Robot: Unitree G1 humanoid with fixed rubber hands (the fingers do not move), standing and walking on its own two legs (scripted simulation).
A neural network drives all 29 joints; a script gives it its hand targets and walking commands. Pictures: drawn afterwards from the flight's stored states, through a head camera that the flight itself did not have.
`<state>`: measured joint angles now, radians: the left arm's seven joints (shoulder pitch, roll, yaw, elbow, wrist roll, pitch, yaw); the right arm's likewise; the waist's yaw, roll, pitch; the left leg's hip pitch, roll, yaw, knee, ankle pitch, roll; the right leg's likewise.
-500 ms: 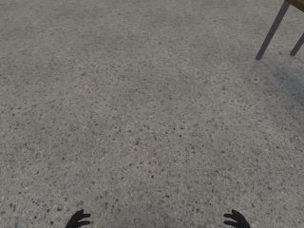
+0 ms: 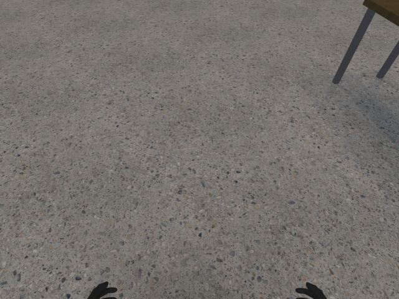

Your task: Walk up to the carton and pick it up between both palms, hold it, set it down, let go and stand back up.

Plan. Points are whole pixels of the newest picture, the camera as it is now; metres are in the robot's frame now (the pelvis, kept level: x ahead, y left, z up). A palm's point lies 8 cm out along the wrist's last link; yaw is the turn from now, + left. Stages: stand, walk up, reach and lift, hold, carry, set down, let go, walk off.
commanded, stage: stand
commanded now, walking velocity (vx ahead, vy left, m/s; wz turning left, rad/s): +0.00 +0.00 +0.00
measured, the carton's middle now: out of the picture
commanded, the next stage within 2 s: walk up in 1.44 s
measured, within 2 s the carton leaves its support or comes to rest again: neither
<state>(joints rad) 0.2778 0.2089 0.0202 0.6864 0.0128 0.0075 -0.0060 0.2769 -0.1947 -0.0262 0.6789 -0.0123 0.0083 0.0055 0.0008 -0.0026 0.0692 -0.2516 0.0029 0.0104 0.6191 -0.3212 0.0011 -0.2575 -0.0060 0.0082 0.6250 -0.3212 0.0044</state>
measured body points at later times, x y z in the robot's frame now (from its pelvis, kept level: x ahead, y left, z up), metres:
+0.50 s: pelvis -0.01 +0.00 +0.00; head +0.00 +0.00 +0.45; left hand +0.08 +0.25 -0.12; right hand +0.08 -0.24 -0.12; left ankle +0.01 +0.12 -0.73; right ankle +0.01 -0.12 -0.73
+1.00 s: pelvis -0.01 +0.00 +0.01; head +0.00 +0.00 +0.46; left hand +0.06 +0.25 -0.12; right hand +0.06 -0.24 -0.12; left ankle +0.01 +0.12 -0.73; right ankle +0.01 -0.12 -0.73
